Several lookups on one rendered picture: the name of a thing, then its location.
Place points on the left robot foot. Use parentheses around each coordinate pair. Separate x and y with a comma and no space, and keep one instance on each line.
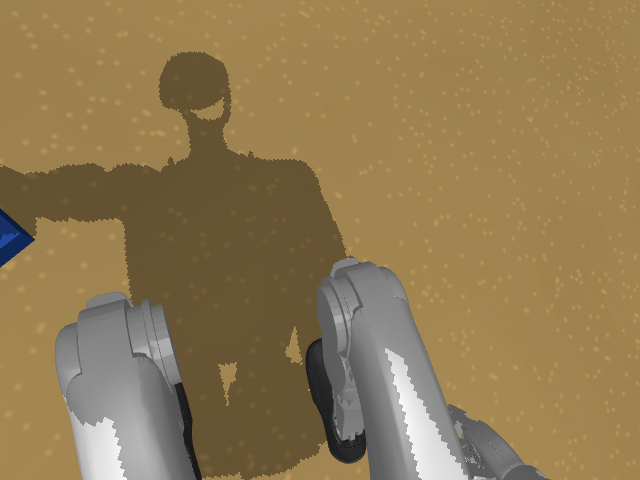
(187,434)

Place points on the right robot hand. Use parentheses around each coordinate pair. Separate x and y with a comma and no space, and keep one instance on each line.
(487,454)

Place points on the right robot foot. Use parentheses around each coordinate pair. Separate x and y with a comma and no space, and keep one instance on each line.
(321,390)

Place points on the small box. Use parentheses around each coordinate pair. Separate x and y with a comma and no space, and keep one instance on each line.
(13,238)

